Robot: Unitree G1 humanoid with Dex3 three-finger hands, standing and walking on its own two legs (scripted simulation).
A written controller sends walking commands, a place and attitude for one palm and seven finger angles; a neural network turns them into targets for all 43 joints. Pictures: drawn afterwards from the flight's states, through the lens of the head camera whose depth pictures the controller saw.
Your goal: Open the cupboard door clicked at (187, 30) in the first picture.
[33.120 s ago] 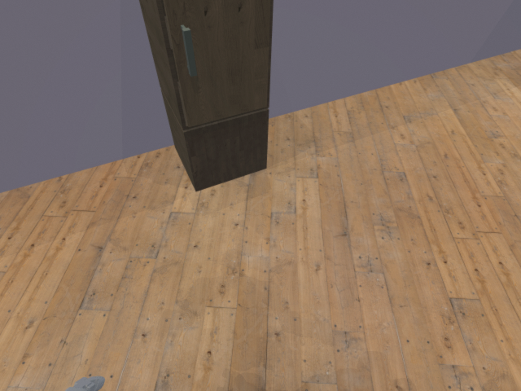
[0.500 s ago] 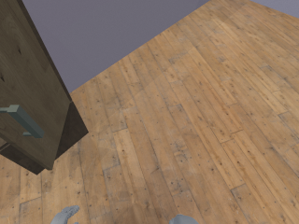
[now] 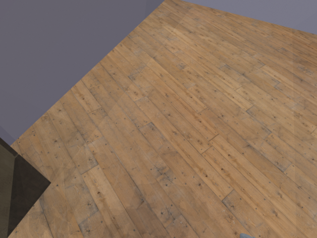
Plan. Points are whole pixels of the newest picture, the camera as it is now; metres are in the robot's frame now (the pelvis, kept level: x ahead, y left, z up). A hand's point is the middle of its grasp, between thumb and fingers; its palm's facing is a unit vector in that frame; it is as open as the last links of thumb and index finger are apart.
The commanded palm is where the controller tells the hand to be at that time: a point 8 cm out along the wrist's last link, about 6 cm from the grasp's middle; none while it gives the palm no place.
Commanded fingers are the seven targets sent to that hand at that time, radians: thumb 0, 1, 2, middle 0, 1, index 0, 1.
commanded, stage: walk to a spot facing it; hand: left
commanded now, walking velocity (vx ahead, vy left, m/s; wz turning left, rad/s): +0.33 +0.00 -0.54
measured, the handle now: out of the picture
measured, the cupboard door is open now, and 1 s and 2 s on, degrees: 43 43 43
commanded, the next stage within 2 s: turn to face it in 1.28 s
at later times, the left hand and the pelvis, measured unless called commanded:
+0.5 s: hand (142, 165) +0.35 +0.07 -0.16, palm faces -0.27 -0.94 -0.19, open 7.4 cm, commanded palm none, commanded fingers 0.00 0.90 0.90 -0.20 -0.30 -0.20 -0.30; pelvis +0.20 -0.07 +0.01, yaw -13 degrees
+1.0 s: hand (153, 122) +0.54 +0.06 -0.15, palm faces -0.29 -0.95 -0.15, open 7.4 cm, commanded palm none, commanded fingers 0.00 0.90 0.90 -0.20 -0.30 -0.20 -0.30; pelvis +0.44 -0.10 +0.02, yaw -20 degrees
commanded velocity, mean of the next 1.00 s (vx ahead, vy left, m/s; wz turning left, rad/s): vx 0.37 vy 0.00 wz -0.27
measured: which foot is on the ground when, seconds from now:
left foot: down 0.00-0.32, up 0.34-0.70, down 0.72-1.00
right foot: up 0.00-0.30, down 0.32-0.72, up 0.74-1.00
